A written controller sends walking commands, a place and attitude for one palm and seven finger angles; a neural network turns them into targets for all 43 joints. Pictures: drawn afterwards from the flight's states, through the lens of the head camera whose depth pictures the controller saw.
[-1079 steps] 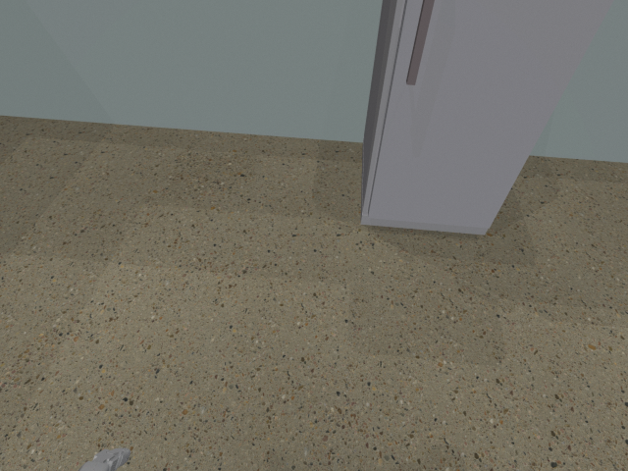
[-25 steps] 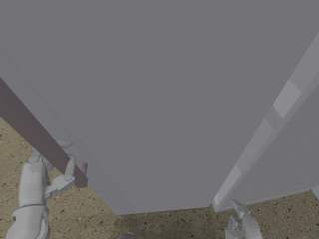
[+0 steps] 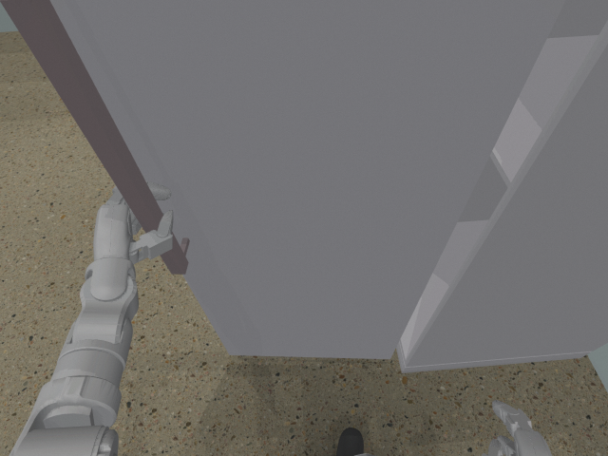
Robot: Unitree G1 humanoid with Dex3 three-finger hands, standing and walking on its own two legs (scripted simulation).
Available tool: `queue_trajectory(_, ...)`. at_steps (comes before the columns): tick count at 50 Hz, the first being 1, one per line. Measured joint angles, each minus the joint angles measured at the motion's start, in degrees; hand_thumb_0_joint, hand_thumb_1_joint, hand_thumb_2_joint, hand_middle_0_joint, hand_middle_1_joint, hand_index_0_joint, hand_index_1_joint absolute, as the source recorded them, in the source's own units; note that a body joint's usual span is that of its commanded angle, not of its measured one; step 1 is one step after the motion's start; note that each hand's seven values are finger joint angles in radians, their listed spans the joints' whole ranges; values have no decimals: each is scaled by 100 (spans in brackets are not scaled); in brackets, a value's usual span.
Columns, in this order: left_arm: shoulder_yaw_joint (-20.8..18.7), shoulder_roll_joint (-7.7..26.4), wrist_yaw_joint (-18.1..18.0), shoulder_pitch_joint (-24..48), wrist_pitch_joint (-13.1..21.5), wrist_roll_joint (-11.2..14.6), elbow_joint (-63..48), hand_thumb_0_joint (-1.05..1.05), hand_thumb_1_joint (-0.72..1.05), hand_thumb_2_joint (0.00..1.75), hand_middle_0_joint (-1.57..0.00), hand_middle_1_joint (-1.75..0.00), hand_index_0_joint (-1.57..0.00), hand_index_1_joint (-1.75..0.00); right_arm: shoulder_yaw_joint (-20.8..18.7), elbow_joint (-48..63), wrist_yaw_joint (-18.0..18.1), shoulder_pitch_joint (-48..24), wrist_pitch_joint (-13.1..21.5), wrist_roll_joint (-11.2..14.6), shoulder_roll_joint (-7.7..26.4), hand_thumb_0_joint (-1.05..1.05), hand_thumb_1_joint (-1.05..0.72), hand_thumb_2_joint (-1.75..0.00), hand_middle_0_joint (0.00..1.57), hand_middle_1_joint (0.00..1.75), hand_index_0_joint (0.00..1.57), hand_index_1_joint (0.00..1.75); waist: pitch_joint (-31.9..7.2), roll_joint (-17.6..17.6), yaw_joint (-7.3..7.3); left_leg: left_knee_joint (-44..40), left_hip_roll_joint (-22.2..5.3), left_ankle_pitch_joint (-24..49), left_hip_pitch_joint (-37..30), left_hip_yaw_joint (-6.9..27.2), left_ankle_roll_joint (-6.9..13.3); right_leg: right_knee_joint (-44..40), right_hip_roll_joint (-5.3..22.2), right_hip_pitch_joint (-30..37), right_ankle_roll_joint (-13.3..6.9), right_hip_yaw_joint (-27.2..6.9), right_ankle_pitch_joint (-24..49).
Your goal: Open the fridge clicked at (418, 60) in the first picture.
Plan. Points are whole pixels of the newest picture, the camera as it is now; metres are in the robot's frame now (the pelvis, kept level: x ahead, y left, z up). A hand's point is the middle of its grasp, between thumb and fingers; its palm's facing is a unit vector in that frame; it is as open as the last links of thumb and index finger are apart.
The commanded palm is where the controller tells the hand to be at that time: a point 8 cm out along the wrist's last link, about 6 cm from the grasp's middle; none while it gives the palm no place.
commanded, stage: stop walking and hold the door back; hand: left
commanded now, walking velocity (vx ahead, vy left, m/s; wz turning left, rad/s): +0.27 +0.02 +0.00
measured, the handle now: (135, 168) +0.42 +0.25 +0.15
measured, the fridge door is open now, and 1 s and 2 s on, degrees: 84 79 76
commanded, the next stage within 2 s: loosen the grip on the handle in 0.96 s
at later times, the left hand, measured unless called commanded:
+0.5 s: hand (171, 198) +0.44 +0.23 +0.07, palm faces +0.27 -0.93 -0.25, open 5.8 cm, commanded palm +0.39 +0.30 +0.06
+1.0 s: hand (165, 215) +0.41 +0.23 +0.07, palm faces +0.18 -0.95 -0.27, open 6.0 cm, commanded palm +0.39 +0.28 +0.06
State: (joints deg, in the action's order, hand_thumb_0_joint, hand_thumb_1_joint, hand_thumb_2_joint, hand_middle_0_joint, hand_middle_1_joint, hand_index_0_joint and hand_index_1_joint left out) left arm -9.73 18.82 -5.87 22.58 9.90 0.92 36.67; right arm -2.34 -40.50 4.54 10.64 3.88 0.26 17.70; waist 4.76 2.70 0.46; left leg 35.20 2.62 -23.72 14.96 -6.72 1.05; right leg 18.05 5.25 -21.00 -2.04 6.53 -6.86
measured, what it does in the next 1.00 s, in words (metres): steps on the spot: left foot, then right foot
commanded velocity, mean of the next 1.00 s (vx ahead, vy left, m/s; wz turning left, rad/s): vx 0.06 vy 0.02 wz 0.00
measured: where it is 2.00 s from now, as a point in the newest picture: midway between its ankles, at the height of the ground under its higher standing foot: outside the picture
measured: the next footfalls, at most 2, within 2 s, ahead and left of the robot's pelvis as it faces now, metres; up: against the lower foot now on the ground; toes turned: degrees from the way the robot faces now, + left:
left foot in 0.06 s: +0.01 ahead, +0.12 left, +0.00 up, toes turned +5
right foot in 0.36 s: +0.02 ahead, -0.09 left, +0.00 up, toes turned -11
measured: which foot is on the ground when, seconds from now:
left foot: up 0.00-0.04, down 0.06-0.36, up 0.38-0.62, down 0.64-1.00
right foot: down 0.00-0.04, up 0.06-0.34, down 0.36-1.00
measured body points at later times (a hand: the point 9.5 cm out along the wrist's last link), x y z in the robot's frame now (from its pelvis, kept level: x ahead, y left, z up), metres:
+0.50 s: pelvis -0.02 -0.01 -0.02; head +0.03 -0.03 +0.42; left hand +0.42 +0.27 +0.09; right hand +0.02 -0.29 -0.15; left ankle +0.00 +0.11 -0.69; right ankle -0.01 -0.14 -0.75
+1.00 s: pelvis +0.00 +0.03 -0.02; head +0.04 +0.01 +0.43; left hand +0.39 +0.28 +0.08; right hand +0.11 -0.21 -0.14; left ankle +0.08 +0.13 -0.75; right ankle -0.02 -0.08 -0.75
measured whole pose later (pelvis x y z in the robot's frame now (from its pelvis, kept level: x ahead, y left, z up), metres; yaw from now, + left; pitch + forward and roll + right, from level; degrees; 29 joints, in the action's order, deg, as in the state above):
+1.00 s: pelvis +0.00 +0.03 -0.02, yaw -6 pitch -1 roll -1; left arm -14.6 21.0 -2.5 24.9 10.9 1.5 36.1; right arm 3.0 -39.5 5.2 11.3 6.0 0.9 12.2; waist 6.9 -3.1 0.1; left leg 32.8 -3.9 -10.8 20.9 -5.3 0.6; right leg 31.5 -0.1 -13.0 -0.5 4.7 -17.3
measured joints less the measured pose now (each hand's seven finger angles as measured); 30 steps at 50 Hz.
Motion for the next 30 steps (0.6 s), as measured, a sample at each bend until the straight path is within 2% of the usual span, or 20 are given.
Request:
queue_trajectory(2, -43, 139, 93, 350, 54, -24, 290, -2, 59, 80, -41, -137, -42, -140, 52, 43, 5, 54, 29, -5, 2, 1, -91, -90, 20, 30, 20, 30, 17, -57, -71, -898, -23, -108, -482, -114, 138, 252, -145, -226, 99, 3, -248)
queue_trajectory(3, -60, 209, 133, 532, 72, -26, 423, -2, 59, 80, -41, -137, -42, -140, 60, 104, 21, 102, 71, -9, 33, 1, -91, -90, 20, 30, 20, 30, 37, -184, -140, -1314, -95, -106, -657, -15, 271, 690, -245, -460, 229, 48, -694)
queue_trajectory(4, -81, 301, 159, 743, 67, -33, 573, -2, 59, 80, -42, -138, -42, -140, 58, 95, 52, 105, 122, 2, -25, 1, -91, -90, 20, 30, 20, 30, 167, -168, -228, -1330, -111, 503, -615, -2, 334, 1485, -256, -714, 295, -68, -1144)
queue_trajectory(5, -118, 347, 170, 938, 24, -57, 723, -2, 59, 80, -42, -138, -42, -140, 61, 70, 74, 141, 164, 23, -97, 1, -91, -90, 20, 30, 20, 30, 312, -159, -273, -1225, -140, 992, -591, -11, 334, 2399, -311, -934, 302, -245, -1399)
queue_trajectory(7, -229, 369, 202, 1189, 9, -146, 1087, -2, 60, 79, -41, -137, -41, -140, 121, -46, 72, 304, 146, 77, -244, 1, -91, -90, 20, 30, 20, 30, 400, -185, -336, -1115, -199, 1148, -599, 4, 255, 3826, -407, -1226, 300, -453, -1455)
queue_trajectory(9, -246, 376, 252, 1406, 105, -196, 1585, -2, 61, 78, -40, -136, -41, -140, 224, -201, 63, 560, 61, 141, -347, 1, -91, -90, 20, 30, 20, 30, 275, -295, -392, -1111, -288, 1075, -527, 97, 228, 4484, -408, -1329, 321, -479, -1293)
queue_trajectory(12, -235, 376, 331, 1740, 120, -169, 2129, -2, 62, 77, -37, -133, -43, -140, 370, -443, 92, 924, -40, 194, -482, 1, -91, -90, 20, 30, 20, 30, 138, -416, -302, -1085, -435, 1042, -413, 174, 136, 4147, -308, -1054, 346, -458, -1189)
queue_trajectory(15, -272, 513, 434, 1968, 110, -131, 2428, -1, 62, 77, -37, -131, -44, -140, 476, -600, 131, 1151, -57, 163, -595, 1, -91, -90, 20, 30, 20, 30, 95, -427, -163, -851, -595, 913, -284, 137, -22, 2848, -277, -386, 351, -387, -1410)
queue_trajectory(17, -362, 658, 482, 2057, 86, -105, 2536, -1, 61, 77, -37, -131, -44, -140, 501, -608, 124, 1247, -25, 158, -605, 1, -90, -90, 21, 31, 21, 30, 66, -414, -126, -436, -688, 673, -102, 101, -129, 1775, -296, 213, 301, -296, -1316)
queue_trajectory(18, -417, 743, 498, 2102, 83, -128, 2567, -1, 60, 78, -38, -131, -44, -140, 498, -581, 101, 1290, 3, 166, -589, 1, -90, -89, 21, 31, 21, 30, 24, -374, -159, -89, -690, 496, 81, 111, -160, 1326, -281, 484, 201, -325, -1055)
queue_trajectory(19, -551, 799, 471, 2087, 104, -166, 2533, -1, 60, 78, -38, -131, -45, -140, 461, -605, 78, 1180, 0, 179, -504, 1, -90, -89, 21, 31, 21, 30, 95, -480, -217, 445, -752, 334, 305, 227, -141, 1335, -357, 475, 175, -310, -832)
queue_trajectory(21, -880, 850, 436, 1975, 118, -203, 2438, -1, 61, 78, -38, -131, -45, -140, 312, -659, 73, 853, -27, 214, -306, 1, -90, -89, 21, 31, 21, 30, 296, -659, -435, 1845, -632, -121, 820, 576, -151, 1550, -423, 475, 213, -289, -910)
queue_trajectory(22, -975, 864, 425, 1923, 104, -193, 2432, -1, 61, 79, -37, -131, -45, -140, 239, -663, 66, 728, -18, 235, -221, 1, -90, -89, 21, 31, 21, 30, 341, -677, -516, 2335, -538, -225, 1022, 643, -174, 1559, -403, 517, 246, -313, -962)
queue_trajectory(24, -1147, 875, 441, 1837, 63, -170, 2435, -1, 61, 79, -35, -131, -45, -140, 186, -635, 64, 521, 20, 253, -72, 1, -91, -89, 21, 31, 21, 30, 385, -607, -602, 2707, -438, -248, 1256, 623, -212, 1473, -326, 637, 311, -414, -979)
queue_trajectory(26, -1289, 866, 501, 1758, 52, -129, 2427, 0, 61, 78, -35, -132, -45, -140, 196, -539, 80, 375, 56, 233, 45, 1, -91, -89, 20, 30, 20, 30, 381, -486, -632, 2358, -445, -48, 1289, 539, -214, 1343, -245, 753, 359, -525, -929)
queue_trajectory(30, -1316, 714, 573, 1452, 94, -96, 1990, 0, 60, 78, -37, -134, -45, -140, 167, -187, 124, 269, 142, 167, 227, 1, -91, -90, 20, 30, 20, 30, 333, -363, -646, 737, -532, 773, 882, 424, -234, 1273, -171, 917, 481, -631, -947)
